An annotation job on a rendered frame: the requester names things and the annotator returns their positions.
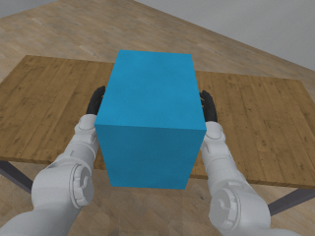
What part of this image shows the robot right hand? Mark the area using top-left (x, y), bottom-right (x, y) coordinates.
top-left (199, 90), bottom-right (218, 123)

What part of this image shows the robot left forearm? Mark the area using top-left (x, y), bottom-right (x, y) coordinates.
top-left (31, 114), bottom-right (99, 205)

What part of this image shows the robot right forearm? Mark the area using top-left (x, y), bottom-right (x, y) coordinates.
top-left (200, 121), bottom-right (259, 197)

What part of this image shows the carton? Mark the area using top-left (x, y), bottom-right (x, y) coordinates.
top-left (94, 49), bottom-right (207, 190)

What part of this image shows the right robot upper arm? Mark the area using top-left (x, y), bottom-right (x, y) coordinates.
top-left (209, 187), bottom-right (301, 236)

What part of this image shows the left robot upper arm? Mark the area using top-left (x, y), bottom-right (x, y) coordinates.
top-left (0, 163), bottom-right (95, 236)

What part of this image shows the robot left hand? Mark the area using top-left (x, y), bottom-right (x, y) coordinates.
top-left (86, 86), bottom-right (106, 115)

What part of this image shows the table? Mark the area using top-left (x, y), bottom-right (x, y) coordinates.
top-left (0, 55), bottom-right (315, 216)

